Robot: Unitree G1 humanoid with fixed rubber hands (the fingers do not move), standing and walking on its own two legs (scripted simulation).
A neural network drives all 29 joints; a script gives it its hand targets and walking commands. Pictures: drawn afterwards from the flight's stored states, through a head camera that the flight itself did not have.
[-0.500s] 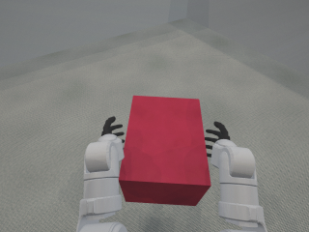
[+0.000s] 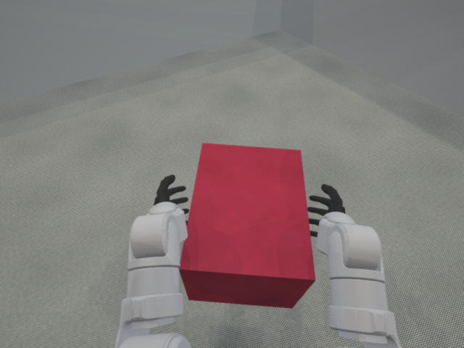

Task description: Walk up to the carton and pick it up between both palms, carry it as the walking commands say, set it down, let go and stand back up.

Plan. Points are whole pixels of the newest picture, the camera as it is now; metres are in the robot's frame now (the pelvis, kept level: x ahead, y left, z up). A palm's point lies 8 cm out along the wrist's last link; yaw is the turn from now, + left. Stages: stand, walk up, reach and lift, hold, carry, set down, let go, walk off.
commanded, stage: carry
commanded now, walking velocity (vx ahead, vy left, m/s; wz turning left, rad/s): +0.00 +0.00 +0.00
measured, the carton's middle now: (246, 223) +0.36 -0.01 -0.01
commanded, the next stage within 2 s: none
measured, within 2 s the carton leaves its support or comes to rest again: neither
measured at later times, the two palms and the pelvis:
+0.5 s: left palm (167, 216) +0.31 +0.13 +0.08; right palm (333, 227) +0.29 -0.15 +0.07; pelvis +0.00 +0.00 +0.00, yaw +0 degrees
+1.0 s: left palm (168, 208) +0.31 +0.12 +0.11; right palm (343, 221) +0.29 -0.16 +0.10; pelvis +0.00 +0.00 +0.00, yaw +0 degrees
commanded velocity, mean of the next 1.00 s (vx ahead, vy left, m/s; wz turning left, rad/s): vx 0.00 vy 0.00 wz -0.20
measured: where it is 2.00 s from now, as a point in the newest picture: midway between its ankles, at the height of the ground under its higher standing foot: outside the picture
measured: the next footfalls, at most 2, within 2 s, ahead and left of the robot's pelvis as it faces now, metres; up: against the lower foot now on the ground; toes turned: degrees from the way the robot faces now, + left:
none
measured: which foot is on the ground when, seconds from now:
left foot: down 0.00-1.00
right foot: down 0.00-1.00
